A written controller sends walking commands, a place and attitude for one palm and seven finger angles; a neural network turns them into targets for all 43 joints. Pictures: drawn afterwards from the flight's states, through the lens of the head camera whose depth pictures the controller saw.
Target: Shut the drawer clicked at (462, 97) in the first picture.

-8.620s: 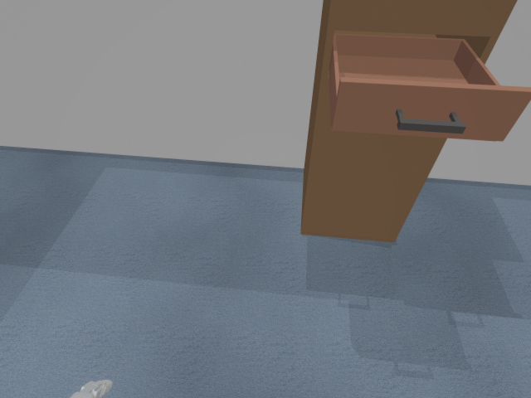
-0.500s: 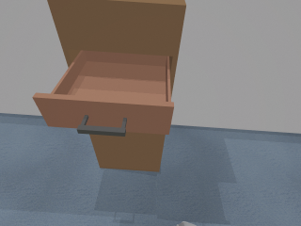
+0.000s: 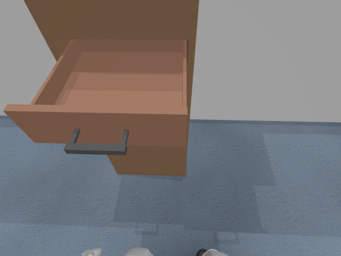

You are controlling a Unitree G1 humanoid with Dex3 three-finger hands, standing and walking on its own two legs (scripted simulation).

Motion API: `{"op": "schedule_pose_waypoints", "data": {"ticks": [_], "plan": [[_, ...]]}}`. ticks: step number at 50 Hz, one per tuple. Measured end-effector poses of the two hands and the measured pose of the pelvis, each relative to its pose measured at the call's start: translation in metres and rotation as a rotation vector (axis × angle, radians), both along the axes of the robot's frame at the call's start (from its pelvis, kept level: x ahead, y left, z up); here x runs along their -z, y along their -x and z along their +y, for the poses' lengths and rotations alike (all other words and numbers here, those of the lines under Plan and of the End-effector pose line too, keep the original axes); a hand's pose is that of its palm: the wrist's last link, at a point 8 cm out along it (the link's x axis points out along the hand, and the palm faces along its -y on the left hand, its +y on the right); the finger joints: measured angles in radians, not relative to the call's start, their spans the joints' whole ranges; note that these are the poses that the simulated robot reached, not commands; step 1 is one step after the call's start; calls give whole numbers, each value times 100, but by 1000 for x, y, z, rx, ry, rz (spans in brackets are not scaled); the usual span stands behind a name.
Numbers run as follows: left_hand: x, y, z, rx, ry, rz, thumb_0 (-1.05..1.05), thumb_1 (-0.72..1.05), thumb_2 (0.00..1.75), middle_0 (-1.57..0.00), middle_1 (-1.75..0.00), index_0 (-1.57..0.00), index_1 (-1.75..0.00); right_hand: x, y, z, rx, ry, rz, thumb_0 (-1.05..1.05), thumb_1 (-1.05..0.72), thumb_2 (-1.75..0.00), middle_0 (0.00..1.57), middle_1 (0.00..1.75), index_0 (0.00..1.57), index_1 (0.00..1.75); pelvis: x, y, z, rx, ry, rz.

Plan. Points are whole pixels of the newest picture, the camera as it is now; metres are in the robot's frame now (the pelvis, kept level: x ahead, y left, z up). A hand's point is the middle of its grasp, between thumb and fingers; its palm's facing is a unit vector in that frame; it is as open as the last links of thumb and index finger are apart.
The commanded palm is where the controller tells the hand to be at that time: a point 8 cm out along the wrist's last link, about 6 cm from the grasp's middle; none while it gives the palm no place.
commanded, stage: come to a stop and stand still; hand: left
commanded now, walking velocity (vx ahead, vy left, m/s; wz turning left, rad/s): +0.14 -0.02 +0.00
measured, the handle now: (98, 141) +0.33 +0.18 +0.09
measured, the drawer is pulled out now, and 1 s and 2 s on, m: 0.28 0.28 0.28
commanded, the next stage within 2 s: look again from close up in 1.10 s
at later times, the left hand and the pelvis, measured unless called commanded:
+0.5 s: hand out of the picture -0.05 +0.21 -0.16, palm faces -0.01 -0.98 -0.19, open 7.4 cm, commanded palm none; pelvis -0.03 +0.02 +0.02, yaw -3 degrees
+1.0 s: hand out of the picture -0.04 +0.11 -0.16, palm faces +0.06 -0.98 -0.20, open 7.2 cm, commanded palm none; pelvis -0.03 -0.05 +0.01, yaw +0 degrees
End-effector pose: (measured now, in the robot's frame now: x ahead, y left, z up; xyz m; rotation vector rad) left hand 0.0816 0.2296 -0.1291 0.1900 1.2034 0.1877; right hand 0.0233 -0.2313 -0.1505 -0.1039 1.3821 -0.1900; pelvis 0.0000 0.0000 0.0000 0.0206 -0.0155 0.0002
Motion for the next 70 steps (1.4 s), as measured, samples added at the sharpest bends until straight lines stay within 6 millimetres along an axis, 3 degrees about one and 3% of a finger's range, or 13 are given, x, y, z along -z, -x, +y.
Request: {"op": "schedule_pose_waypoints", "data": {"ticks": [3, 6, 14, 20, 24, 31, 36, 41, 47, 58, 64, 70], "plan": [[5, 18, 18, -12, 5, -2, 0, 92, 89, -21, -30, -20, -30, -7, -12, 4, -28, 32, -87, 0, -91, -90, 19, 30, 20, 30, 3, 12, 12, 5, 9, -2], [17, 36, 38, -26, 24, 3, 0, 91, 90, -21, -30, -20, -30, -14, -9, 15, -38, 65, -153, 0, -91, -90, 19, 30, 20, 30, 8, 23, 27, 13, 18, -9], [4, 95, 57, -72, 68, 94, 0, 91, 90, -20, -30, -20, -30, -35, 41, 55, -43, 44, -74, 0, -91, -90, 20, 30, 20, 30, -17, 28, 44, 3, 46, 5], [3, 137, 52, -50, 65, 261, 0, 91, 90, -20, -30, -19, -30, -33, 74, 60, 24, 30, -2, 1, -91, -89, 20, 30, 21, 30, -18, 30, 39, 39, 24, 29], [1, 137, 37, -17, 61, 312, 1, 91, 90, -20, -30, -19, -30, -29, 101, 52, 63, 16, 66, 1, -91, -89, 20, 30, 21, 30, -17, 32, 28, 47, 17, 33], [1, 97, -9, 19, 29, 189, 1, 92, 90, -20, -30, -20, -30, -6, 135, 22, 99, -43, 177, 0, -91, -89, 20, 30, 20, 30, -7, 33, -5, 44, 2, 18], [-6, 85, -27, 7, 3, 123, 2, 96, 90, -20, -30, -20, -30, -1, 122, 2, 69, -58, 160, 1, -91, -90, 20, 30, 20, 30, -9, 29, -25, 20, 12, 2], [0, 89, -40, -21, 12, 112, 2, 97, 90, -20, -30, -20, -30, 1, 95, -11, 34, -48, 96, 0, -91, -90, 19, 30, 20, 30, -7, 29, -38, 8, 15, -20], [1, 112, -57, -43, 38, 167, 1, 96, 90, -20, -30, -20, -30, -2, 70, -20, -2, -47, 45, 0, -91, -90, 19, 30, 20, 30, -9, 30, -48, 10, 11, -20], [2, 155, -82, -91, 98, 276, 1, 92, 90, -20, -30, -20, -30, -6, 69, -30, -18, -25, 77, 1, -92, -90, 19, 30, 20, 30, -11, 28, -49, 7, 15, -15], [0, 159, -77, -61, 87, 252, 0, 91, 90, -21, -30, -20, -30, -10, 65, -23, -8, -16, 39, 1, -92, -90, 20, 30, 20, 30, -12, 35, -38, 28, 23, 3], [10, 152, -43, -27, 75, 206, 0, 91, 90, -21, -30, -20, -30, -6, 63, -7, 1, 5, -56, 1, -93, -90, 19, 30, 20, 30, -3, 44, -15, 22, 45, -17]]}}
